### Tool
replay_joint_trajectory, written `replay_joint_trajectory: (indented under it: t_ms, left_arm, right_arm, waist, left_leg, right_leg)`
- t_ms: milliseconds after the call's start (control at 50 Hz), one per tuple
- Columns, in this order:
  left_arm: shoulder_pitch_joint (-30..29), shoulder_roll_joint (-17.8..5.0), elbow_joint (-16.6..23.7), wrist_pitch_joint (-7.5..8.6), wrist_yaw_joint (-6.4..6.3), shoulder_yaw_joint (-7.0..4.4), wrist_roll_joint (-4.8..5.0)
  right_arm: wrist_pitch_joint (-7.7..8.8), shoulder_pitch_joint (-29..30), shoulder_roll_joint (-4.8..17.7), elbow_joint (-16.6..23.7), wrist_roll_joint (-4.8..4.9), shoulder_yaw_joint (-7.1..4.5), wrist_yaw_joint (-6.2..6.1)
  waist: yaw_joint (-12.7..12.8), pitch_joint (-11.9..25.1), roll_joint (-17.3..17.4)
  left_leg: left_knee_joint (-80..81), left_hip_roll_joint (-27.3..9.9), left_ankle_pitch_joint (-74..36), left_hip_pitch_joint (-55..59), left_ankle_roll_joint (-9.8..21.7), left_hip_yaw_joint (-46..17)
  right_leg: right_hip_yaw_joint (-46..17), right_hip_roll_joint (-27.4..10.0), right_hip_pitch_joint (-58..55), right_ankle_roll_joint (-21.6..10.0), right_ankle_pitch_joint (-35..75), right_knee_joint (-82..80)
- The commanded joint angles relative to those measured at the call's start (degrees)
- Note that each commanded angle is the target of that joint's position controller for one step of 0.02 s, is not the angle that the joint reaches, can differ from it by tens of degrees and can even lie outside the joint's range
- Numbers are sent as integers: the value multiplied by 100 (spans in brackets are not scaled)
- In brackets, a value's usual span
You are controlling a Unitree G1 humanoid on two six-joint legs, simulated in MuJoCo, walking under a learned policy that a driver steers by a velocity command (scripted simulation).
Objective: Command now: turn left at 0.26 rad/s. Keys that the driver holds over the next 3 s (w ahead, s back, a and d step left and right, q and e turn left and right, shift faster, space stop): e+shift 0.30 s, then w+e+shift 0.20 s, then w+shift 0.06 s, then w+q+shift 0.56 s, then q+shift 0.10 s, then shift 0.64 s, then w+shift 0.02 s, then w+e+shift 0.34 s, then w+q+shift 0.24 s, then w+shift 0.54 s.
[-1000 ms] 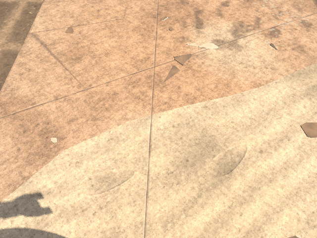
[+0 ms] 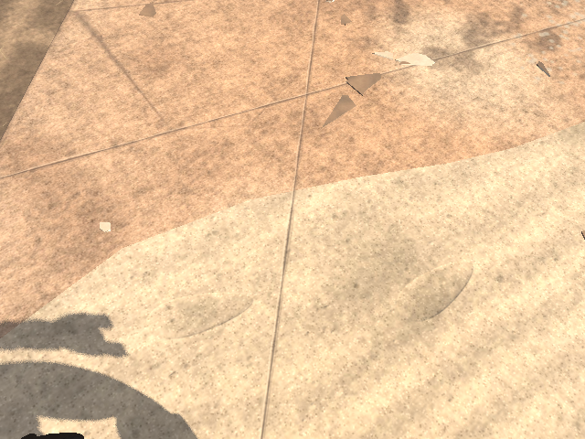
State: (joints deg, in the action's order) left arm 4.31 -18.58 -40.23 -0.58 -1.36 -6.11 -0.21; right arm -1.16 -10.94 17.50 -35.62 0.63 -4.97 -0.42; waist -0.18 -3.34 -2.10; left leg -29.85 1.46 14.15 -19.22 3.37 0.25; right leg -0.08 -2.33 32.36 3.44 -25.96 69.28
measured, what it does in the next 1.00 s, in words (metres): walks ahead: right foot, then left foot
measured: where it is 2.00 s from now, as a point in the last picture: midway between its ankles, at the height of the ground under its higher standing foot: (388, 259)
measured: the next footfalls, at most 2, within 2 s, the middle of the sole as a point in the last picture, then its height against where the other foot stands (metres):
right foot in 0.48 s outside the picture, level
left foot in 0.92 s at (378, 397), level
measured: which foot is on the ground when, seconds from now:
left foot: down 0.00-0.48, up 0.50-0.90, down 0.92-1.00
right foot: up 0.00-0.46, down 0.48-0.90, up 0.92-1.00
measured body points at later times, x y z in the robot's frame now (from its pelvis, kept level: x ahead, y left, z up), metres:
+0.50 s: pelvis +0.06 -0.06 -0.01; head +0.08 -0.10 +0.43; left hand +0.27 +0.18 -0.10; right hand +0.11 -0.39 -0.13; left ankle +0.01 +0.08 -0.73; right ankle +0.00 -0.15 -0.74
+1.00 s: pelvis +0.39 -0.20 -0.04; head +0.41 -0.21 +0.41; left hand +0.52 +0.04 -0.16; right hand +0.40 -0.49 -0.16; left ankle +0.47 -0.20 -0.74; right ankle +0.13 -0.24 -0.59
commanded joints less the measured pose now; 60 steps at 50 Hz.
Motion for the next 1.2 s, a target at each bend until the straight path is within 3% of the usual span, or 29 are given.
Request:
replay_joint_trajectory:
  t_ms: [20, 60, 120, 180, 300, 360, 420, 460, 480, 500, 520, 540, 580, 620, 720, 780, 840, 880, 900, 920, 940, 960, 980, 1020, 1040, 1080, 1120, 1160, 1200]
  left_arm:
    - [298, -284, 139, 4, 15, -13, 42]
    - [399, -22, 7, -32, 39, 107, 64]
    - [128, -214, 157, -86, 63, 107, 107]
    - [41, -558, 369, -129, 66, -3, 179]
    - [327, -226, 532, -156, 186, 22, 173]
    - [225, -175, 689, -120, 335, 58, 286]
    - [456, -194, 610, -34, 415, 47, 331]
    - [1460, -240, 134, 13, 365, -31, 284]
    - [2530, -642, -261, 39, 288, -232, 258]
    - [3216, -1505, -306, 163, 238, -442, 215]
    - [2956, -1303, 67, 406, 330, -307, 196]
    - [2485, -1103, 71, 225, 266, -200, -317]
    - [2115, -600, 62, 245, 213, -2, -235]
    - [1896, -425, 21, 409, 228, 134, -116]
    - [2481, -446, -319, 610, 254, 197, -154]
    - [2281, -365, -433, 672, 188, 293, -144]
    - [2120, -611, -576, 732, 58, 289, -178]
    - [1845, -965, -558, 565, -59, 176, -316]
    - [1540, -1119, -472, 463, -89, 114, -366]
    - [1138, -1183, -377, 424, -56, 80, -282]
    - [787, -163, -240, 554, 94, 360, -331]
    - [1068, 144, 307, 692, 226, 458, -158]
    - [1043, -199, 399, 828, 228, 504, -224]
    - [741, -343, 386, 882, 204, 534, -279]
    - [620, -281, 427, 781, 185, 565, -398]
    - [691, -185, 493, 524, 198, 640, -486]
    - [29, -153, 800, 441, 245, 707, -463]
    - [-684, -33, 1087, 497, 296, 775, -352]
    - [-909, 137, 1166, 523, 295, 832, -287]
  right_arm:
    - [143, 347, 449, 426, -96, -25, -121]
    - [196, 396, 129, 269, -193, 113, -124]
    - [177, 417, 473, 138, -293, 22, -132]
    - [62, 328, 802, 79, -240, -108, -154]
    - [12, 604, 613, 129, -171, -139, -186]
    - [106, 201, 805, 33, -30, -237, -123]
    - [273, 374, 899, -20, 58, -281, -5]
    - [337, 774, 782, -33, 122, -261, 58]
    - [402, 1001, 442, 36, 83, -167, 72]
    - [508, 1459, -37, 438, -26, -15, 71]
    - [759, 1713, 82, 689, 79, 30, 130]
    - [600, 1609, 277, 503, -569, 77, 227]
    - [526, 927, 465, 94, -505, 51, 359]
    - [324, 545, 511, -166, -449, 69, 473]
    - [231, 1156, 307, -98, -175, 201, 491]
    - [261, 1382, 190, -12, -182, 312, 548]
    - [224, 851, 257, -180, -158, 353, 468]
    - [209, -547, 591, -543, -111, 238, 378]
    - [205, -1696, 860, -893, -97, 102, 330]
    - [220, -2698, 1092, -1166, -137, -60, 270]
    - [181, -2540, 1268, -1310, -117, -121, 184]
    - [126, -1636, 1503, -1067, -149, -186, 190]
    - [177, -1438, 1374, -930, -123, -216, 214]
    - [277, -1345, 763, -1076, -152, -99, 169]
    - [350, -1196, 668, -1093, -148, -44, 125]
    - [505, -1136, 652, -1084, -94, 11, 94]
    - [600, -1189, 793, -1039, -53, -20, 98]
    - [581, -1393, 772, -1105, -27, -31, 57]
    - [491, -1781, 849, -1248, 43, -94, 53]
  waist:
    - [165, 1313, 681]
    - [157, 1231, 730]
    - [-81, 801, 1050]
    - [-256, 375, 991]
    - [-142, 537, 810]
    - [-292, 703, 861]
    - [-27, 464, 777]
    - [533, 571, 475]
    - [967, 810, -146]
    - [1084, 557, -1742]
    - [1029, 759, -1375]
    - [955, 388, -748]
    - [436, 8, 38]
    - [222, -70, -327]
    - [425, -525, -130]
    - [310, -742, -203]
    - [-27, -165, -419]
    - [-778, 645, -724]
    - [-1310, 1109, -727]
    - [-1916, 1254, -422]
    - [-1390, 655, 860]
    - [-474, 990, 1993]
    - [-476, 964, 1041]
    - [-94, 141, -345]
    - [88, -45, -509]
    - [314, -246, -248]
    - [161, -465, -156]
    - [-129, -672, -8]
    - [-457, -239, 231]
  left_leg:
    - [825, -1410, -3647, 1382, 1003, -950]
    - [916, -1247, -3269, 1220, 852, -500]
    - [1120, -1395, -2486, 919, 916, -369]
    - [1253, -1854, -1755, 1123, 1142, -736]
    - [918, -2088, -2807, 1620, 1097, -354]
    - [1514, -2256, 464, 1722, 912, -499]
    - [1671, -2204, 1609, 1543, 645, -297]
    - [793, -1765, 1306, 801, 333, 564]
    - [-987, -1290, 296, -167, 40, 1162]
    - [-3782, -376, 1587, -2676, -447, 1285]
    - [-4618, 132, 1913, -4255, -417, -206]
    - [-4681, -428, 1331, -4577, -366, -176]
    - [-4028, -776, 248, -3700, -368, -28]
    - [-3732, -811, -284, -2932, -452, 211]
    - [-2942, -340, -795, -3158, -197, 106]
    - [-1700, -201, -1369, -2491, 85, 588]
    - [-1275, 316, -1326, -1227, 481, 1184]
    - [-1358, 664, -623, -131, 730, 1141]
    - [-1338, 781, -101, 810, 845, 980]
    - [-606, 634, 71, 1962, 1106, 412]
    - [-518, -167, 771, 2422, 1244, -971]
    - [852, -1091, 1514, 3257, 2259, -4564]
    - [1669, -1357, 1967, 3143, 2231, -5198]
    - [1895, -1104, 1401, 1706, 1830, -4220]
    - [1886, -772, 924, 1079, 1651, -3595]
    - [1996, -464, 420, 254, 1647, -2988]
    - [2300, -182, 49, -370, 1583, -2518]
    - [2012, 47, -2366, -444, 1268, -2142]
    - [1344, 268, -4286, 107, 734, -1836]
  right_leg:
    - [-176, -139, 107, 78, 666, -230]
    - [-200, -264, -416, 126, 949, -1278]
    - [-89, -231, -772, 153, 898, -2014]
    - [-47, -263, -97, 136, 390, -1744]
    - [178, -358, 52, 76, 79, -1801]
    - [384, -369, -101, -273, 58, -2157]
    - [597, -287, -605, -711, -54, -2908]
    - [1091, 133, -2163, -948, 558, -3826]
    - [636, 183, -3607, -1253, 339, -4014]
    - [-2543, -1219, -4723, -2160, -215, -4818]
    - [-4741, -1789, -5240, -2888, -1374, -5829]
    - [-3862, -1835, -4874, -2350, -945, -5895]
    - [-2417, -1218, -4019, -1847, -114, -5844]
    - [-1453, -774, -3455, -1484, 944, -6150]
    - [13, -644, -3570, -1090, 3196, -6356]
    - [637, -693, -3305, -843, 4059, -6843]
    - [1102, -838, -3888, -575, 8273, -6188]
    - [1129, -1022, -4332, -504, 10019, -4320]
    - [1068, -1045, -4110, -547, 10014, -2790]
    - [1126, -710, -3161, -595, 8866, -567]
    - [867, 312, -1147, -686, 2458, 1542]
    - [-194, 1096, 1117, -437, 175, 2899]
    - [-822, 646, 1380, -606, 592, 2609]
    - [-760, 129, 985, -568, 974, 1489]
    - [-724, -34, 704, -454, 868, 1181]
    - [-563, -303, 507, -202, 743, 507]
    - [-215, -418, 342, -36, 1201, -595]
    - [76, -250, 100, 55, 2210, -1866]
    - [332, 215, -324, -67, 3069, -2874]
Over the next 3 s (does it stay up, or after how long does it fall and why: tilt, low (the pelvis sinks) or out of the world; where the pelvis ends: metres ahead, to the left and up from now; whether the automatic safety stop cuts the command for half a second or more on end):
stays up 1.59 -0.38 0.00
